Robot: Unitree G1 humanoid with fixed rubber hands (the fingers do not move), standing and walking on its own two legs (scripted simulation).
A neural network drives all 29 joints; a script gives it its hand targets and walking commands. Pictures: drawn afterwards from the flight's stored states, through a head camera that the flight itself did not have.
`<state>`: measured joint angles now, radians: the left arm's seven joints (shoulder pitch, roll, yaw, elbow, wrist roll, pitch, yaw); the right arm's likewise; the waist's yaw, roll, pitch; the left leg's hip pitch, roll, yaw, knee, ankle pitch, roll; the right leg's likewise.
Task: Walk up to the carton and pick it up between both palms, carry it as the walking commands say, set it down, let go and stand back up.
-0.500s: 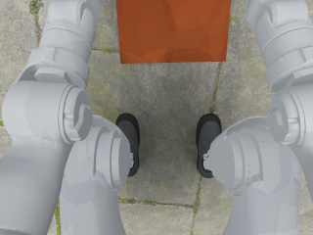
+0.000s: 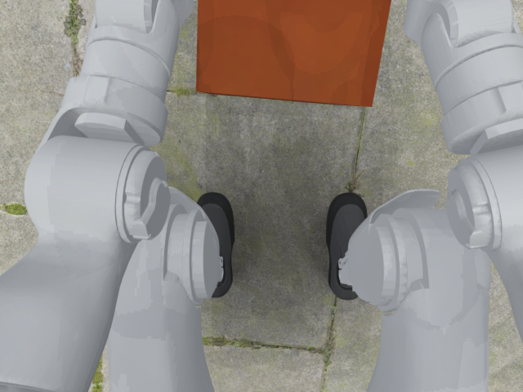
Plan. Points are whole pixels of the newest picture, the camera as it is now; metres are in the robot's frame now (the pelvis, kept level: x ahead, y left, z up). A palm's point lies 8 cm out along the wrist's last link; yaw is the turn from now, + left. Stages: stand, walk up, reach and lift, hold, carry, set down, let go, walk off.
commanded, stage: reach and lift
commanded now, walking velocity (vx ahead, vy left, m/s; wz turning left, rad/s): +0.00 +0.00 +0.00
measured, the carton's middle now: out of the picture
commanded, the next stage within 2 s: none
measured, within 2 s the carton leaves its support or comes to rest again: neither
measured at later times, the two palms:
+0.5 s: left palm out of the picture +0.57 +0.13 -0.07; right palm out of the picture +0.56 -0.13 -0.10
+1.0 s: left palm out of the picture +0.54 +0.14 -0.01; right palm out of the picture +0.54 -0.13 -0.04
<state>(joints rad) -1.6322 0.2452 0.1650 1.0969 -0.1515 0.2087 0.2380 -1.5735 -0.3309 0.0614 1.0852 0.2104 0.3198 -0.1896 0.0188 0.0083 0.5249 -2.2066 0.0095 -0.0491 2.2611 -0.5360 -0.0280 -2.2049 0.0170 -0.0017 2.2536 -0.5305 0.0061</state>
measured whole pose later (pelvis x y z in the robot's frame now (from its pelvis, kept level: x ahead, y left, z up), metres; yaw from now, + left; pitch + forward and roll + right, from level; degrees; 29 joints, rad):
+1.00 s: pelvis -0.02 -0.01 +0.06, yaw +0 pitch +22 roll +0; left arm -1.48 0.09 0.41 0.73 0.04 0.38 0.23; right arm -1.47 -0.28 -0.06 0.83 0.15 0.54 -0.26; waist 0.03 0.00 0.53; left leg -1.95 0.00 -0.05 2.07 -0.50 -0.05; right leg -1.96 0.03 0.01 2.08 -0.49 0.01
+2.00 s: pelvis -0.04 -0.01 +0.17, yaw +1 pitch +15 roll +0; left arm -1.33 0.01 0.43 0.59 0.08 0.45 0.23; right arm -1.32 -0.20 -0.14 0.69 0.07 0.61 -0.24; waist 0.03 0.00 0.52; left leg -1.54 -0.01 -0.05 1.73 -0.44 -0.04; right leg -1.54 0.02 0.01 1.74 -0.45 0.01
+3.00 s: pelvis -0.03 -0.01 +0.28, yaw +1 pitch +5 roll +0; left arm -1.10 -0.05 0.37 0.52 0.10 0.47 0.24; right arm -1.08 -0.12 -0.15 0.60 0.03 0.62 -0.25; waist 0.03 -0.01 0.52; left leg -1.05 -0.01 -0.05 1.30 -0.34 -0.04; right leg -1.05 0.02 0.01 1.30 -0.35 0.01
